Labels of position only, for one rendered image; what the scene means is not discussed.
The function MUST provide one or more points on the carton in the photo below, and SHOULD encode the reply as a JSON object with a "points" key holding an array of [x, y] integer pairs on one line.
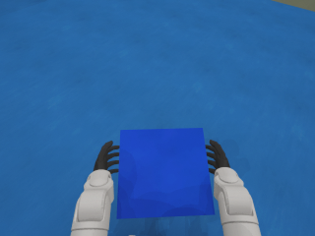
{"points": [[163, 173]]}

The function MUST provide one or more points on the right robot forearm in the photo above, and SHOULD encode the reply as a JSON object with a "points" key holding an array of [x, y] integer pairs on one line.
{"points": [[237, 212]]}

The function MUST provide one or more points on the robot left hand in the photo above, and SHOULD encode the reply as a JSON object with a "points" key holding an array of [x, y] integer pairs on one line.
{"points": [[103, 156]]}

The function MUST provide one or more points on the left robot forearm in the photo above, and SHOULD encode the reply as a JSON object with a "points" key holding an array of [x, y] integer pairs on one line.
{"points": [[93, 207]]}

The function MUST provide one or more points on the robot right hand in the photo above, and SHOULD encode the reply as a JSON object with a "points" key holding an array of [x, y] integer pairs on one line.
{"points": [[218, 156]]}

